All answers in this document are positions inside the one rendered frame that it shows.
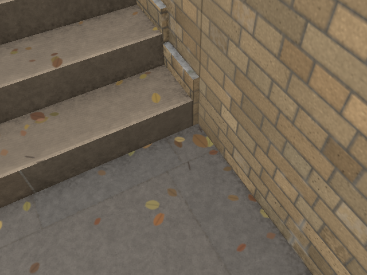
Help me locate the stairs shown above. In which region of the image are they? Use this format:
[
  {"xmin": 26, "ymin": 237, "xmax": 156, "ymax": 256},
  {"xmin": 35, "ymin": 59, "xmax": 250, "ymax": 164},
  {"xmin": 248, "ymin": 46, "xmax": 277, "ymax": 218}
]
[{"xmin": 0, "ymin": 0, "xmax": 193, "ymax": 208}]

